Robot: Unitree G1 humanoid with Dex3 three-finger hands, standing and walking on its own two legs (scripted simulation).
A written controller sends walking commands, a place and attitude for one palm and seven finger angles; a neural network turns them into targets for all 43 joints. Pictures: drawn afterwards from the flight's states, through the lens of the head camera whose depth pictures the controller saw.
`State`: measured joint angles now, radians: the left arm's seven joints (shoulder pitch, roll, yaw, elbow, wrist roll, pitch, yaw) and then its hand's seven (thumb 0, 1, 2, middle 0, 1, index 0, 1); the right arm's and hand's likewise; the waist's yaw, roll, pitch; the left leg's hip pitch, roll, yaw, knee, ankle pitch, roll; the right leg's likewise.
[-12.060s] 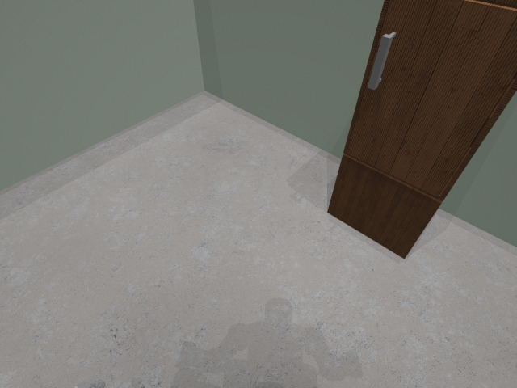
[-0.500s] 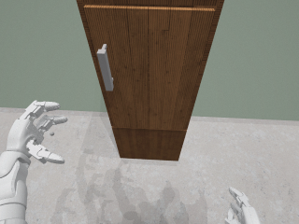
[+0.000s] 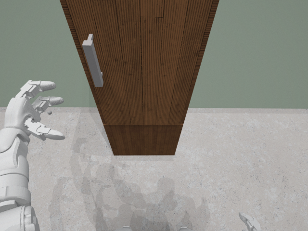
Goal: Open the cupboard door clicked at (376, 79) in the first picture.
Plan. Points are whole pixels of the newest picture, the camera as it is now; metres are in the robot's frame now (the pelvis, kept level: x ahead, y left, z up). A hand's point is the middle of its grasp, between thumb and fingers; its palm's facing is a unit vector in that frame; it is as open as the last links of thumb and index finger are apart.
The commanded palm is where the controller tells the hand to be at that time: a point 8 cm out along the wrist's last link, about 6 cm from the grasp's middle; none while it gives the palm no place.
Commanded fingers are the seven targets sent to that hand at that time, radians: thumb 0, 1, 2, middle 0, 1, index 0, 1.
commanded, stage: move the hooked fingers beside the handle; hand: left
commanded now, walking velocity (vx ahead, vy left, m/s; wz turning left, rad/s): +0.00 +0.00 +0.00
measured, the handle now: (95, 61) +0.58 +0.21 +0.09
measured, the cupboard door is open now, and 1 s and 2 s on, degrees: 0 0 0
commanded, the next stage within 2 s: slide the fingers in behind the handle in 1.78 s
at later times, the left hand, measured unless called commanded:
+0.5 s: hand (58, 90) +0.45 +0.28 +0.09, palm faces +0.03 -1.00 +0.02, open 14.0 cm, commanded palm +0.43 +0.32 +0.09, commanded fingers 0.00 -0.50 0.30 -0.30 -1.20 -0.30 -1.20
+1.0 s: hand (72, 70) +0.53 +0.26 +0.09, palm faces +0.03 -1.00 +0.01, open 14.0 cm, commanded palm +0.51 +0.31 +0.09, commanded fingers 0.00 -0.50 0.30 -0.30 -1.20 -0.30 -1.20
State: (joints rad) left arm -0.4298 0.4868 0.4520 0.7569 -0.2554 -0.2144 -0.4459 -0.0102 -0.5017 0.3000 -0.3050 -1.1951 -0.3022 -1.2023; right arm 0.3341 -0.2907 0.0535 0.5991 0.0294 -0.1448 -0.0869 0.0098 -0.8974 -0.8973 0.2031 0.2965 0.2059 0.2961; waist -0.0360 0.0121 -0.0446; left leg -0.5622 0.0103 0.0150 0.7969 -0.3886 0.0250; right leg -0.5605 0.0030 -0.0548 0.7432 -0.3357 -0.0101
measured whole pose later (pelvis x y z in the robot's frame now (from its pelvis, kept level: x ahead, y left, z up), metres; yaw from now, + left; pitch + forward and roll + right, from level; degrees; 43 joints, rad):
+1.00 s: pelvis +0.01 +0.01 -0.02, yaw -2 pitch +20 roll -4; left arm -1.00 0.75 0.53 1.27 -0.08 -0.29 -0.41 -0.01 -0.50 0.30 -0.30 -1.20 -0.30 -1.20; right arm 0.44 -0.29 0.07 0.61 -0.01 0.04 -0.04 0.00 -0.90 -0.90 0.20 0.30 0.21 0.30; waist -0.19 0.01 -0.07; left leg -0.84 0.04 0.02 0.93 -0.44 0.04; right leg -0.82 0.03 -0.05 0.81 -0.35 0.00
